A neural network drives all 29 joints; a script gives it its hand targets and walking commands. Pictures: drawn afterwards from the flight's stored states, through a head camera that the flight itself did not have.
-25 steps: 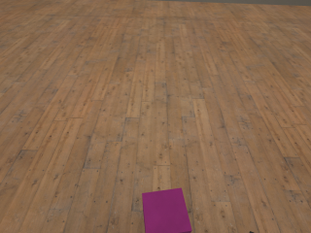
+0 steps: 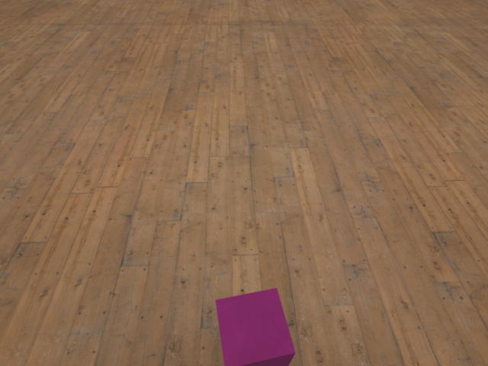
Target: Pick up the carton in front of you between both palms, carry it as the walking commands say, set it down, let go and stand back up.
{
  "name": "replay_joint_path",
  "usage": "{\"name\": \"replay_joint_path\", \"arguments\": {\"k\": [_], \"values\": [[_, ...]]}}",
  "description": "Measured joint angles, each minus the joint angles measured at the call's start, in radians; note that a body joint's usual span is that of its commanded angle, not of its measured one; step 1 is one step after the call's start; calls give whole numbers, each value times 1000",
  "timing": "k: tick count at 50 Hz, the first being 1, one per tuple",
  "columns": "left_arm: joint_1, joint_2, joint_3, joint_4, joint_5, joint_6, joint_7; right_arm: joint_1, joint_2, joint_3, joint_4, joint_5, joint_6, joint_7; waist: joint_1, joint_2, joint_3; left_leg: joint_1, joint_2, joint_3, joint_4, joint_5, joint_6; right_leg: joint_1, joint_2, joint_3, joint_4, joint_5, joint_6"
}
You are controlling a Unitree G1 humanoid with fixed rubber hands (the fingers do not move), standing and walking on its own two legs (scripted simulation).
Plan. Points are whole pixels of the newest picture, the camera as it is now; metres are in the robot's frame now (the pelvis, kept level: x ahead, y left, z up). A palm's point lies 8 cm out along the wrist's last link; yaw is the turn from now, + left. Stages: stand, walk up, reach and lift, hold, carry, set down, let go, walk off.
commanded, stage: stand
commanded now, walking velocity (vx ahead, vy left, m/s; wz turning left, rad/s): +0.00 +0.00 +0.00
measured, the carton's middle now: (251, 336) +0.35 -0.04 -0.62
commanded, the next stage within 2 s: none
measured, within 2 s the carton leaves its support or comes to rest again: neither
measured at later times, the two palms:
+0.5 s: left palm out of the picture +0.04 +0.25 -0.12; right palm out of the picture -0.04 -0.26 -0.12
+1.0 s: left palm out of the picture +0.00 +0.24 -0.13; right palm out of the picture -0.08 -0.23 -0.13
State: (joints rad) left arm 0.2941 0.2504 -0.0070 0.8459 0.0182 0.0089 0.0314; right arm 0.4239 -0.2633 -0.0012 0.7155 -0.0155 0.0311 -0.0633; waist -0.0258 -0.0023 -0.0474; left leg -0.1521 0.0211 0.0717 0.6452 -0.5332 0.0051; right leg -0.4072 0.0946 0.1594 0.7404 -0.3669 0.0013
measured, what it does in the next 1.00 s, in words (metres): stands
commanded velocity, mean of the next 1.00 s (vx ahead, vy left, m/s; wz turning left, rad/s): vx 0.00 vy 0.00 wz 0.00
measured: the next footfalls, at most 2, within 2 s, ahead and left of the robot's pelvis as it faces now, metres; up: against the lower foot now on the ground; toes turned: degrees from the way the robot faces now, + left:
none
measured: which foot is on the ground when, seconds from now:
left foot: down 0.00-1.00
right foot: down 0.00-1.00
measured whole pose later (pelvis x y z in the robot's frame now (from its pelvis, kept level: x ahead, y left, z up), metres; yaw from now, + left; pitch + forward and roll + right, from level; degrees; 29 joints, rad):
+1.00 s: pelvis -0.02 +0.01 +0.01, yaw -2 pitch +0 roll +0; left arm 0.29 0.19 -0.03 1.03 0.01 0.03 0.05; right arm 0.41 -0.21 0.01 1.02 -0.02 0.03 -0.05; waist -0.02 0.01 0.02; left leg -0.08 0.01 0.11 0.55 -0.46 0.02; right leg -0.34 0.09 0.20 0.65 -0.29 0.01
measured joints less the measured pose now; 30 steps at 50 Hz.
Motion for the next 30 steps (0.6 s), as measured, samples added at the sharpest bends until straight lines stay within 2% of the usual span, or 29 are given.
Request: {"name": "replay_joint_path", "arguments": {"k": [30], "values": [[-6,-22,-14,102,-8,15,9,3,18,9,182,-4,5,9,6,6,48,59,-3,33,-74,52,4,47,3,34,-65,57,5]]}}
